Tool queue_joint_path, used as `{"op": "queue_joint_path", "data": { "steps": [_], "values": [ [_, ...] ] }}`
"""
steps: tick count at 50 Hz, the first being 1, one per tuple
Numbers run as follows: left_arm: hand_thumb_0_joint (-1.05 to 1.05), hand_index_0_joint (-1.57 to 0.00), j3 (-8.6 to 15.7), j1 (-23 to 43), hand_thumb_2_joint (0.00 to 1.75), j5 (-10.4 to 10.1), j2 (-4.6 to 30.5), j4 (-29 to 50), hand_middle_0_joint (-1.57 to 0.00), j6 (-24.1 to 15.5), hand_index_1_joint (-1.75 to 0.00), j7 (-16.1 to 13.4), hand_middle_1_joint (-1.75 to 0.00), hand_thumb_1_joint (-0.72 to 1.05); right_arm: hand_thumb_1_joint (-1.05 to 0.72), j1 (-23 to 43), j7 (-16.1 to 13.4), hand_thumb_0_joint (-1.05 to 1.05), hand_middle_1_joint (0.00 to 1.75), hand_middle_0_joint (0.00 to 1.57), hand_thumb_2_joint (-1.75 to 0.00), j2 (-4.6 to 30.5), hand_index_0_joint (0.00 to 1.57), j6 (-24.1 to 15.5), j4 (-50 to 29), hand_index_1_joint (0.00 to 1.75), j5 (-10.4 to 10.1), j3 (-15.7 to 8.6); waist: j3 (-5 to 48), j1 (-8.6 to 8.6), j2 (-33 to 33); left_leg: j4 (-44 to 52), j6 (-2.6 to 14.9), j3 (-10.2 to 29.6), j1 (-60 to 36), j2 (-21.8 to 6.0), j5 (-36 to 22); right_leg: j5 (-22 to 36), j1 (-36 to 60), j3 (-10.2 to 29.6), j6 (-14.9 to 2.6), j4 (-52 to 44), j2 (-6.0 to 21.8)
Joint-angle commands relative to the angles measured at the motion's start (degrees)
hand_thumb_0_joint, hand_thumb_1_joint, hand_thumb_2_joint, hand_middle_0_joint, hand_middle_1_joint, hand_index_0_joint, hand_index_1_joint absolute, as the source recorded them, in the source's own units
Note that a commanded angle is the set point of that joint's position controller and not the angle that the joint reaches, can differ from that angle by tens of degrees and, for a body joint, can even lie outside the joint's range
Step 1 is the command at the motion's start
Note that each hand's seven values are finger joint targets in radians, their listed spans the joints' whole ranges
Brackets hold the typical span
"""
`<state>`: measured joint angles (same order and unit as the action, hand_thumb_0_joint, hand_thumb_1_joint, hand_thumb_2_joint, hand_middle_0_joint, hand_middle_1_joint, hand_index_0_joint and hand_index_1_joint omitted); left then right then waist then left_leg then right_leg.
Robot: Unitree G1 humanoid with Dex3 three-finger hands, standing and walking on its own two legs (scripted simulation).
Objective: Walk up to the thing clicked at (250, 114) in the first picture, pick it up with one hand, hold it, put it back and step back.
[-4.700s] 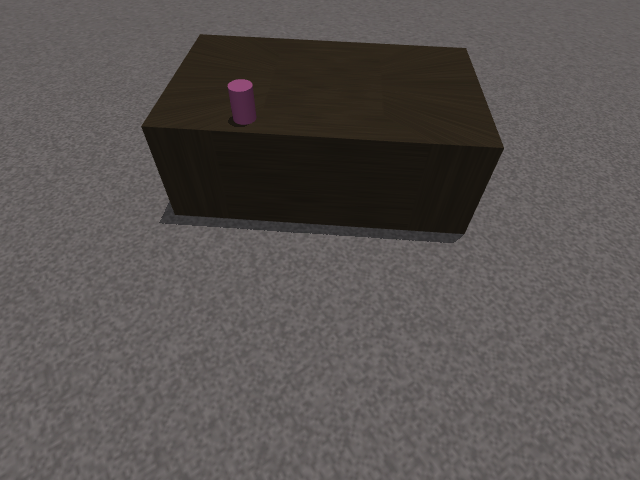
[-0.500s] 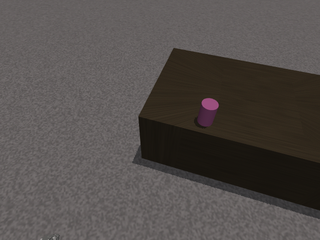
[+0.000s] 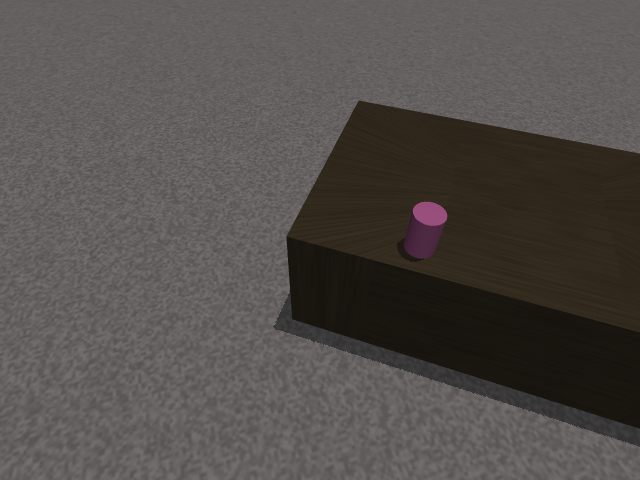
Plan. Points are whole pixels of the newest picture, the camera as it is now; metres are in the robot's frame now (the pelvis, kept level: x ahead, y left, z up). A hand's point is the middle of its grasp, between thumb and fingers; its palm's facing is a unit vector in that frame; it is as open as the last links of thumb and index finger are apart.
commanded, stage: walk up
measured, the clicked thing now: (424, 230) +0.73 -0.26 -0.26
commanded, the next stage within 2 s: stand in 0.16 s
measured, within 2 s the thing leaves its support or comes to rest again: neither
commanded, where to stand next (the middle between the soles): +0.07 -0.02 m, yaw -2 degrees
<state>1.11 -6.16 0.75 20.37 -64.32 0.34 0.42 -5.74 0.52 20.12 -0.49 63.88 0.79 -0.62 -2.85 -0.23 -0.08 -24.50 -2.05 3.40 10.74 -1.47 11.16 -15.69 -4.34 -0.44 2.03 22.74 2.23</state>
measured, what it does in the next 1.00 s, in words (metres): stands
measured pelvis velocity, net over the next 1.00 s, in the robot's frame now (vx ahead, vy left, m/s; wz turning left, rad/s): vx -0.01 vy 0.00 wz -0.01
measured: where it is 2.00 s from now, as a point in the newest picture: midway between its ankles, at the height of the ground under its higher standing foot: outside the picture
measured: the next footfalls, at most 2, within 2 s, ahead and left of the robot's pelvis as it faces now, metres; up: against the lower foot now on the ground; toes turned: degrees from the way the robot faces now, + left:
none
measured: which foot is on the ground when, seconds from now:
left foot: down 0.00-1.00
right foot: down 0.00-1.00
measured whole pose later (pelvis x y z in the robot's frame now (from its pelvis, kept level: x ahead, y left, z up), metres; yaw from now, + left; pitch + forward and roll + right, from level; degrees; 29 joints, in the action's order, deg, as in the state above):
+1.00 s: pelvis -0.01 +0.00 +0.00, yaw +0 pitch -2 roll +0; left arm 0.6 -7.4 0.9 20.4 -64.6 0.1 0.4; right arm -6.0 0.7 20.2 -0.1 65.3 0.7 -0.2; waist -3.0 0.1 0.2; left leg -20.7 -2.1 2.8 10.7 -1.5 8.4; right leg -13.2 -5.0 0.1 2.3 19.9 2.4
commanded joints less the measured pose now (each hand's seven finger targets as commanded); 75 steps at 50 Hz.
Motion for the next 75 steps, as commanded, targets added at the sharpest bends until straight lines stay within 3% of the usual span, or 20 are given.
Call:
{"op": "queue_joint_path", "data": {
  "steps": [1,7,8,13,21,25,29,33,35,42,44,52,57,61,64,68,75],
  "values": [
    [0.00,-0.20,2.56,2.57,0.90,-0.22,12.49,3.48,-0.20,-1.60,-0.30,-0.64,-0.30,0.90,-0.90,3.16,-0.81,0.00,0.30,0.20,-0.90,12.39,0.20,-1.46,-3.93,0.30,-0.27,-2.29,3.47,-0.05,0.19,3.30,4.02,2.23,-2.64,-3.94,-9.69,7.51,-2.20,2.26,-3.36,-4.53,3.63],
    [0.00,-0.20,2.52,3.11,0.90,-0.20,12.08,4.04,-0.20,-1.51,-0.30,-0.59,-0.30,0.90,-0.90,2.95,-0.92,0.00,0.30,0.20,-0.90,12.33,0.20,-1.45,-3.61,0.30,-0.16,-2.21,3.77,0.05,-1.17,4.45,3.64,2.56,-1.77,-3.90,-9.06,7.69,-1.05,2.08,-3.28,-4.55,3.70],
    [0.00,-0.20,2.12,2.65,0.90,-0.42,11.99,3.40,-0.20,-1.64,-0.30,-0.80,-0.30,0.90,-0.90,4.92,-1.03,0.00,0.30,0.20,-0.90,12.37,0.20,-1.32,-3.78,0.30,-0.33,-2.03,1.98,-0.54,-1.42,4.18,3.21,3.02,-2.11,-5.07,-14.64,12.18,-2.42,3.31,-2.86,-5.31,4.89],
    [0.00,-0.20,2.16,2.16,0.90,-0.43,12.42,3.07,-0.20,-1.87,-0.30,-1.00,-0.30,0.90,-0.90,3.39,-1.03,0.00,0.30,0.20,-0.90,12.21,0.20,-1.18,-3.22,0.30,-0.66,-1.90,5.87,0.04,-0.18,3.61,2.94,2.47,-5.58,-5.40,-18.79,15.97,-0.37,2.95,-2.48,-5.21,4.94],
    [0.00,-0.20,1.86,2.57,0.90,-0.21,12.40,2.56,-0.20,-1.44,-0.30,-0.74,-0.30,0.90,-0.90,4.18,-0.79,0.00,0.30,0.20,-0.90,12.27,0.20,-0.83,-2.69,0.30,-0.44,-1.74,3.79,0.18,-0.70,6.74,2.62,2.91,-3.22,-5.01,-6.71,5.88,-2.16,3.37,-2.82,-7.22,4.60],
    [0.00,-0.20,1.77,2.08,0.90,-0.21,12.13,2.47,-0.20,-1.51,-0.30,-0.62,-0.30,0.90,-0.90,3.88,-0.66,0.00,0.30,0.20,-0.90,12.63,0.20,-0.95,-2.42,0.30,-0.38,-1.85,3.47,0.07,-0.85,7.39,2.70,3.39,-2.53,-5.22,-5.82,5.29,-2.13,3.29,-2.75,-7.03,4.64],
    [0.00,-0.20,1.75,2.19,0.90,-0.28,12.29,2.71,-0.20,-1.83,-0.30,-0.74,-0.30,0.90,-0.90,3.51,-0.70,0.00,0.30,0.20,-0.90,12.42,0.20,-1.15,-2.39,0.30,-0.40,-1.79,4.44,0.16,-0.17,5.88,2.78,3.08,-4.06,-5.49,-11.89,9.15,-2.02,3.52,-2.65,-6.86,5.14],
    [0.00,-0.20,1.72,1.93,0.90,-0.21,12.29,2.65,-0.20,-1.68,-0.30,-0.64,-0.30,0.90,-0.90,3.47,-0.62,0.00,0.30,0.20,-0.90,12.25,0.20,-1.06,-2.24,0.30,-0.42,-1.72,3.38,0.35,-0.26,6.86,2.67,3.07,-3.26,-5.06,-6.72,6.41,-3.00,3.55,-2.73,-7.25,4.90],
    [0.00,-0.20,1.77,1.48,0.90,-0.26,12.35,2.67,-0.20,-1.65,-0.30,-0.65,-0.30,0.90,-0.90,3.45,-0.64,0.00,0.30,0.20,-0.90,12.38,0.20,-1.10,-2.19,0.30,-0.37,-1.75,4.16,0.01,-0.27,6.60,2.72,3.03,-3.94,-5.26,-8.86,7.66,-2.64,3.63,-2.82,-6.95,5.03],
    [0.00,-0.20,1.72,1.40,0.90,-0.22,12.36,2.75,-0.20,-1.66,-0.30,-0.74,-0.30,0.90,-0.90,2.61,-0.60,0.00,0.30,0.20,-0.90,12.56,0.20,-1.00,-2.09,0.30,-0.41,-1.75,3.66,0.24,-0.23,6.74,2.89,3.08,-3.12,-5.28,-7.59,6.47,-2.66,3.51,-2.76,-6.97,4.96],
    [0.00,-0.20,1.57,0.59,0.90,-0.23,11.94,2.58,-0.20,-1.58,-0.30,-0.64,-0.30,0.90,-0.90,3.05,-0.58,0.00,0.30,0.20,-0.90,12.68,0.20,-0.91,-1.91,0.30,-0.45,-1.77,2.16,0.09,-1.52,7.64,2.60,3.34,-2.36,-4.98,-3.42,3.97,-4.10,3.53,-2.74,-7.42,4.73],
    [0.00,-0.20,1.60,0.20,0.90,-0.13,12.11,2.80,-0.20,-1.71,-0.30,-0.63,-0.30,0.90,-0.90,2.76,-0.56,0.00,0.30,0.20,-0.90,12.61,0.20,-0.95,-2.09,0.30,-0.48,-1.82,2.86,0.16,-0.99,6.77,2.74,3.28,-3.06,-5.01,-5.51,5.42,-4.04,3.77,-2.76,-7.30,4.99],
    [0.00,-0.20,1.69,0.34,0.90,-0.27,12.40,3.15,-0.20,-1.90,-0.30,-0.82,-0.30,0.90,-0.90,2.09,-0.68,0.00,0.30,0.20,-0.90,12.33,0.20,-1.04,-1.96,0.30,-0.52,-1.68,5.17,0.09,0.01,5.11,2.91,2.72,-4.51,-5.40,-13.40,11.80,-1.75,3.77,-2.73,-6.39,5.43],
    [0.00,-0.20,1.68,0.45,0.90,-0.36,12.42,3.21,-0.20,-1.82,-0.30,-0.92,-0.30,0.90,-0.90,2.37,-0.79,0.00,0.30,0.20,-0.90,12.27,0.20,-1.10,-2.12,0.30,-0.58,-1.56,5.79,-0.12,-0.28,4.82,2.83,2.61,-4.82,-5.66,-16.05,13.67,-0.52,3.22,-2.63,-5.88,5.38],
    [0.00,-0.20,1.57,0.13,0.90,-0.30,12.20,3.05,-0.20,-1.84,-0.30,-0.93,-0.30,0.90,-0.90,2.12,-0.84,0.00,0.30,0.20,-0.90,12.37,0.20,-0.95,-2.13,0.30,-0.66,-1.53,4.85,0.19,-0.39,5.13,2.72,2.49,-4.87,-5.40,-14.37,12.38,-1.71,3.27,-2.36,-6.59,5.28],
    [0.00,-0.20,1.77,0.48,0.90,-0.31,12.43,3.28,-0.20,-1.82,-0.30,-0.99,-0.30,0.90,-0.90,2.41,-0.94,0.00,0.30,0.20,-0.90,12.45,0.20,-0.98,-2.32,0.30,-0.54,-1.58,5.75,0.01,-0.14,4.40,2.74,2.24,-5.74,-5.66,-17.54,15.21,-0.59,3.05,-2.45,-5.96,5.44],
    [0.00,-0.20,1.82,0.58,0.90,-0.17,12.29,3.56,-0.20,-1.74,-0.30,-0.95,-0.30,0.90,-0.90,2.67,-0.97,0.00,0.30,0.20,-0.90,12.25,0.20,-0.87,-2.75,0.30,-0.42,-1.67,4.32,0.09,-0.35,4.88,2.83,1.94,-4.83,-5.42,-14.48,13.02,-1.16,3.15,-2.67,-6.80,5.39]
  ]
}}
